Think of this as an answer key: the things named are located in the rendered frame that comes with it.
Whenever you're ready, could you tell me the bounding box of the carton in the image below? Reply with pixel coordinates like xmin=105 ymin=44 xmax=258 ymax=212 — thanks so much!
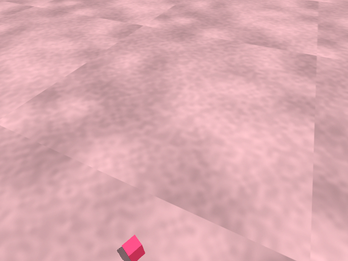
xmin=122 ymin=235 xmax=145 ymax=261

